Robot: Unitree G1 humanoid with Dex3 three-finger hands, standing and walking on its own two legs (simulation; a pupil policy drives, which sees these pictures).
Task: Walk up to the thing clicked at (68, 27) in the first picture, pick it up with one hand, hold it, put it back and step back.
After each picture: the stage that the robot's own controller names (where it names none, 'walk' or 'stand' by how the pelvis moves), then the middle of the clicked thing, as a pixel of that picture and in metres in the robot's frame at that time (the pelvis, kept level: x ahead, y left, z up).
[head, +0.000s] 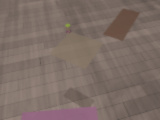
stand; (68, 28) +1.69 +0.24 -0.72
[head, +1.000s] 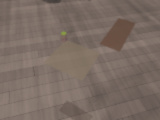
walk; (63, 36) +1.57 +0.21 -0.72
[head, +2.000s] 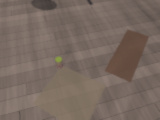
walk; (59, 62) +0.99 +0.25 -0.72
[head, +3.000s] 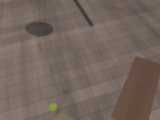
walk; (54, 109) +0.56 +0.28 -0.70
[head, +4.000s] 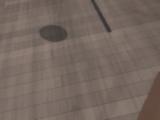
stand; out of the picture +0.36 +0.27 -0.70
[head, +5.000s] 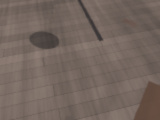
stand; out of the picture +0.31 +0.24 -0.72
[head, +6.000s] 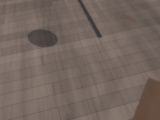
stand; out of the picture +0.30 +0.25 -0.72
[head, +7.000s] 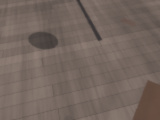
stand; out of the picture +0.31 +0.25 -0.73
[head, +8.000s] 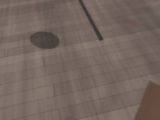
stand; out of the picture +0.31 +0.25 -0.72
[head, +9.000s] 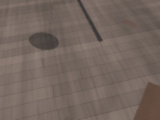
stand; out of the picture +0.30 +0.25 -0.73
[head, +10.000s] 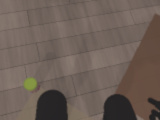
go down; (32, 85) +0.36 +0.28 -0.43
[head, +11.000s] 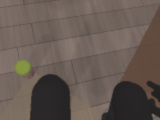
go down; (25, 70) +0.38 +0.30 -0.31
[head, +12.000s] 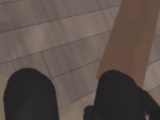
close in; out of the picture +0.33 +0.33 -0.23
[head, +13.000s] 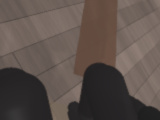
close; out of the picture +0.32 +0.34 -0.20
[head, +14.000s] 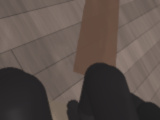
lift; out of the picture +0.31 +0.34 -0.21
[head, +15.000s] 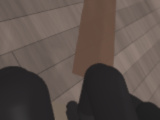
lift; out of the picture +0.30 +0.33 -0.21
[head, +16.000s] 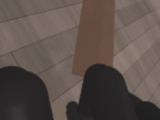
lift; out of the picture +0.29 +0.34 -0.20
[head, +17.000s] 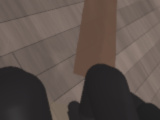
lift; out of the picture +0.29 +0.34 -0.20
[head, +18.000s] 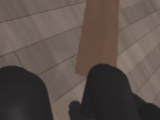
lift; out of the picture +0.28 +0.35 -0.20
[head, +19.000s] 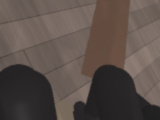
lift; out of the picture +0.25 +0.38 -0.20
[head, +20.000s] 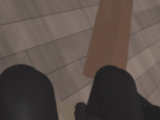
lift; out of the picture +0.24 +0.38 -0.20
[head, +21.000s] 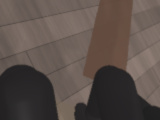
lift; out of the picture +0.24 +0.37 -0.20
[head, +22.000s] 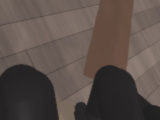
lift; out of the picture +0.24 +0.39 -0.20
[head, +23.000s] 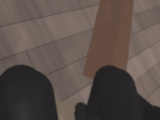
lift; out of the picture +0.24 +0.38 -0.21
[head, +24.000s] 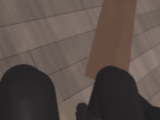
lift; out of the picture +0.24 +0.38 -0.20
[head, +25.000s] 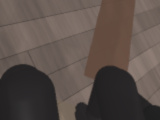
lift; out of the picture +0.24 +0.38 -0.21
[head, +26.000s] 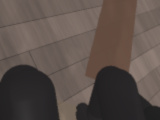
lift; out of the picture +0.23 +0.38 -0.20
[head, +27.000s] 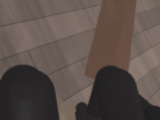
lift; out of the picture +0.24 +0.38 -0.21
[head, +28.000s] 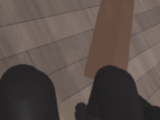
lift; out of the picture +0.24 +0.37 -0.20
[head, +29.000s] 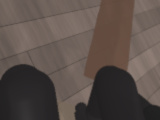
lift; out of the picture +0.24 +0.38 -0.20
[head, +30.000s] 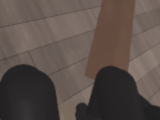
lift; out of the picture +0.24 +0.38 -0.20
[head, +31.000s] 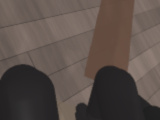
lift; out of the picture +0.24 +0.38 -0.20
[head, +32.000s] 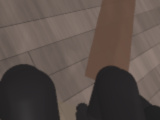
lift; out of the picture +0.24 +0.38 -0.20
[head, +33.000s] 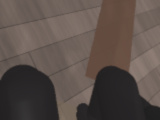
lift; out of the picture +0.24 +0.38 -0.20
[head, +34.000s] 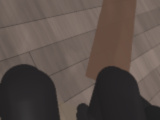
lift; out of the picture +0.24 +0.38 -0.20
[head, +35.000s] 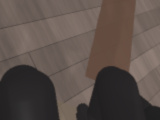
lift; out of the picture +0.24 +0.38 -0.20
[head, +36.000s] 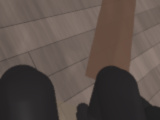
lift; out of the picture +0.24 +0.38 -0.20
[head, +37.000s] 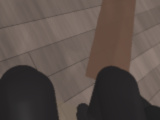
lift; out of the picture +0.23 +0.38 -0.20
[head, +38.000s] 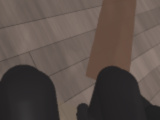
lift; out of the picture +0.24 +0.38 -0.20
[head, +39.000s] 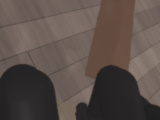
lift; out of the picture +0.24 +0.39 -0.20
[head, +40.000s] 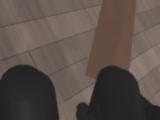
lift; out of the picture +0.24 +0.39 -0.20
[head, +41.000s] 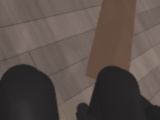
lift; out of the picture +0.24 +0.39 -0.20
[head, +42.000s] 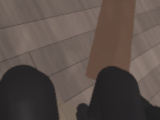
lift; out of the picture +0.24 +0.39 -0.20
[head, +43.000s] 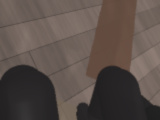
lift; out of the picture +0.24 +0.39 -0.20
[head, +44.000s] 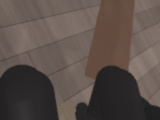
lift; out of the picture +0.24 +0.39 -0.20
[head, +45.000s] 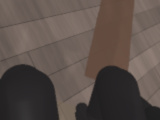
lift; out of the picture +0.24 +0.39 -0.20
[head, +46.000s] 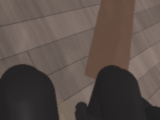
lift; out of the picture +0.24 +0.39 -0.20
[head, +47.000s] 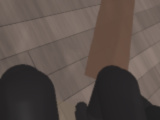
lift; out of the picture +0.24 +0.39 -0.20
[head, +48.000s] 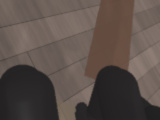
lift; out of the picture +0.24 +0.39 -0.20
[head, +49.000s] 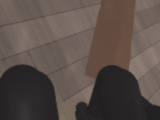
lift; out of the picture +0.24 +0.39 -0.20
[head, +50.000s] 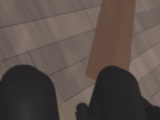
lift; out of the picture +0.24 +0.39 -0.20
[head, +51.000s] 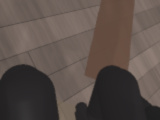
lift; out of the picture +0.24 +0.39 -0.20
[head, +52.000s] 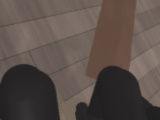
lift; out of the picture +0.24 +0.39 -0.20
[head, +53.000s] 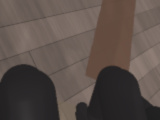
lift; out of the picture +0.24 +0.39 -0.20
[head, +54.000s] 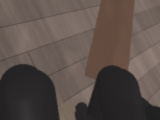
lift; out of the picture +0.24 +0.39 -0.20
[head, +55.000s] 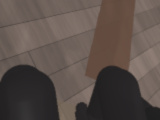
lift; out of the picture +0.24 +0.39 -0.20
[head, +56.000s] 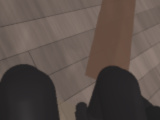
lift; out of the picture +0.24 +0.39 -0.20
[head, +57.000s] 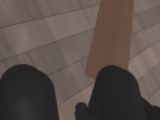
lift; out of the picture +0.24 +0.39 -0.20
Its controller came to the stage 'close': yes
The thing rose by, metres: 0.01
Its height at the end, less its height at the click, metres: +0.01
